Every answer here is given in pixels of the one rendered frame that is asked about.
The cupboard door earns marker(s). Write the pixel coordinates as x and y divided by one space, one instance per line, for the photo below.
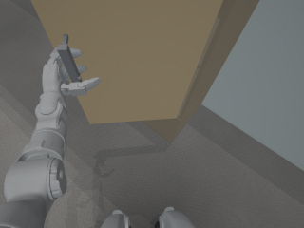
144 51

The robot shin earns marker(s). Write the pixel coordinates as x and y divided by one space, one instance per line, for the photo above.
117 212
169 209

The left robot shin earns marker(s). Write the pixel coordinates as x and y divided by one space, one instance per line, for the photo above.
117 212

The left robot hand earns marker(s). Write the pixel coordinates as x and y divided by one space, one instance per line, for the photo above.
54 76

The robot left forearm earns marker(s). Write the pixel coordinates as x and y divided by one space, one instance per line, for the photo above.
49 136

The right robot shin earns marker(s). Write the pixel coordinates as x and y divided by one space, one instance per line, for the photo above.
169 209

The handle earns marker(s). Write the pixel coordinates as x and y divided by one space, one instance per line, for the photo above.
68 61

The left robot upper arm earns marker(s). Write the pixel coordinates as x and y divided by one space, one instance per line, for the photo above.
31 188

